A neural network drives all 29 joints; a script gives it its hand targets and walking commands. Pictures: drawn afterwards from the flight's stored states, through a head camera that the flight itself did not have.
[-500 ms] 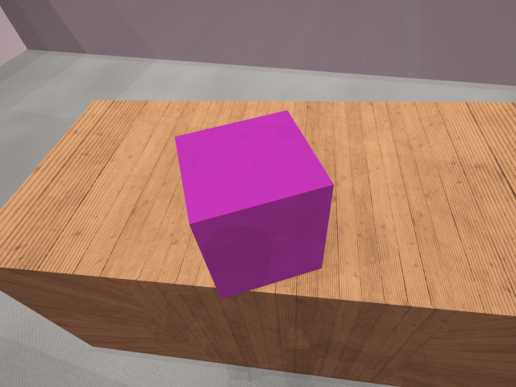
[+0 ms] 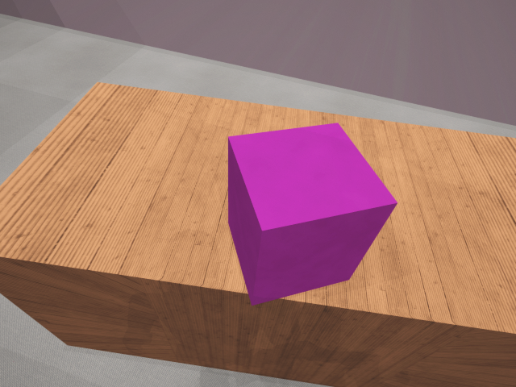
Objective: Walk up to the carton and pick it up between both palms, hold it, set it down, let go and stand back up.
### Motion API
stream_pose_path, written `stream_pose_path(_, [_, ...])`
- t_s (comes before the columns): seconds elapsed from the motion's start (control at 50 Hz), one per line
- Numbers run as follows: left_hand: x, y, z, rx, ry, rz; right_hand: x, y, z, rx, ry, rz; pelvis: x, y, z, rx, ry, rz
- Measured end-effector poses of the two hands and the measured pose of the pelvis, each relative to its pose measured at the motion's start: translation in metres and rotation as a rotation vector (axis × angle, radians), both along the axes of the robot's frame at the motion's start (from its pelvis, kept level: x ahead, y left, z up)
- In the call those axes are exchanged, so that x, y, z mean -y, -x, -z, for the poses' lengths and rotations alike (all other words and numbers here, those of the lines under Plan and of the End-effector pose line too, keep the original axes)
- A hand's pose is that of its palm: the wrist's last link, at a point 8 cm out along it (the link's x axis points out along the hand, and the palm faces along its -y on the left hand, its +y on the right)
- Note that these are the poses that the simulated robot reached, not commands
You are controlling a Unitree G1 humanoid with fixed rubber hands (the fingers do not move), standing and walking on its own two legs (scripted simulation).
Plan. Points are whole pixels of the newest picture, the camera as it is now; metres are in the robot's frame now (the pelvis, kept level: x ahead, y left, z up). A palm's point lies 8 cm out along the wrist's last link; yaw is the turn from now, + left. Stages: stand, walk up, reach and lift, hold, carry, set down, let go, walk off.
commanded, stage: walk up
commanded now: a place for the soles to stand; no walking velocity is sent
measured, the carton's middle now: (294, 215) +0.42 -0.03 +0.00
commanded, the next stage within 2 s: none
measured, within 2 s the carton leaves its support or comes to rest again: neither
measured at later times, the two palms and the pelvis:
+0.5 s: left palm out of the picture +0.00 +0.18 -0.10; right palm out of the picture -0.01 -0.44 -0.12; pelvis -0.05 -0.13 -0.01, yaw -3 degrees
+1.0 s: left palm out of the picture +0.07 +0.17 -0.11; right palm out of the picture +0.01 -0.46 -0.10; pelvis -0.01 -0.14 -0.01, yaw -5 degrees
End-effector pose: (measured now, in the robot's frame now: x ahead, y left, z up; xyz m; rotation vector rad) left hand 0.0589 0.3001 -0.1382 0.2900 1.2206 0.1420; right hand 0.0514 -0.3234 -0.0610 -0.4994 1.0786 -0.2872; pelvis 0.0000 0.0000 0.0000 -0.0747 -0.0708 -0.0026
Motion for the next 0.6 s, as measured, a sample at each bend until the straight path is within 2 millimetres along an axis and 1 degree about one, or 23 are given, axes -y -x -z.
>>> stream_pose_path(0.1, [0.004,0.006,-0.007,-0.001,-0.030,0.020,0.007,0.021,0.009,0.000,-0.022,0.030,0.007,0.012,0.001,0.009,-0.026,0.023])
stream_pose_path(0.2, [0.016,0.020,-0.012,0.000,-0.052,0.025,0.025,0.036,0.015,0.011,-0.037,0.032,0.026,0.027,0.003,0.020,-0.050,0.025])
stream_pose_path(0.3, [0.046,0.030,-0.014,0.004,-0.052,0.033,0.055,0.046,0.023,0.029,-0.052,0.032,0.056,0.039,0.006,0.034,-0.087,0.026])
stream_pose_path(0.36, [0.066,0.038,-0.018,-0.003,-0.065,0.041,0.076,0.053,0.033,0.020,-0.079,0.038,0.079,0.044,0.009,0.032,-0.110,0.031])
stream_pose_path(0.42, [0.089,0.051,-0.019,-0.019,-0.090,0.046,0.100,0.056,0.048,0.005,-0.109,0.045,0.105,0.048,0.015,0.025,-0.137,0.036])
stream_pose_path(0.48, [0.112,0.062,-0.029,-0.029,-0.104,0.034,0.115,0.057,0.056,-0.017,-0.147,0.047,0.124,0.050,0.010,0.028,-0.139,0.034])
stream_pose_path(0.54, [0.124,0.060,-0.046,-0.029,-0.134,0.041,0.126,0.060,0.057,-0.051,-0.182,0.051,0.139,0.048,0.001,0.005,-0.153,0.039])
stream_pose_path(0.6, [0.133,0.051,-0.059,-0.020,-0.159,0.055,0.134,0.063,0.058,-0.090,-0.207,0.061,0.149,0.043,-0.005,-0.014,-0.163,0.045])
